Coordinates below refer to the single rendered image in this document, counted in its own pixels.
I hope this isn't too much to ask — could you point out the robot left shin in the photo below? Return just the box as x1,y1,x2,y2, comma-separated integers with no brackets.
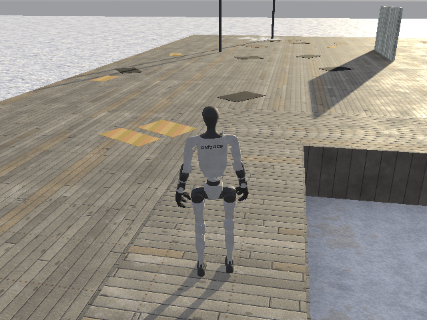
195,223,205,267

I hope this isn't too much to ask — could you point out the robot left thigh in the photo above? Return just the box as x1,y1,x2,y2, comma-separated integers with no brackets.
191,187,206,235

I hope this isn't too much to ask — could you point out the robot right hand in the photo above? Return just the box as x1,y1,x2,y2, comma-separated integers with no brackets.
235,186,249,201

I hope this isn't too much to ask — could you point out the robot right upper arm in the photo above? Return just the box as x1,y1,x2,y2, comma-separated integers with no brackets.
226,134,243,171

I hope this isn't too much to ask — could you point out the robot left hand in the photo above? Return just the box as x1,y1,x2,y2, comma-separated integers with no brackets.
175,191,191,208

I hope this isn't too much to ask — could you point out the right robot forearm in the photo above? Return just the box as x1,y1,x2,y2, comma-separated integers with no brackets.
236,162,248,188

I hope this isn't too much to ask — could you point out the left robot forearm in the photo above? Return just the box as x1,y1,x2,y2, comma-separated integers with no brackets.
176,164,189,193

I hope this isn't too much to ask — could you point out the robot left upper arm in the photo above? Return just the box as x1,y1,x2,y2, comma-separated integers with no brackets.
182,135,198,173

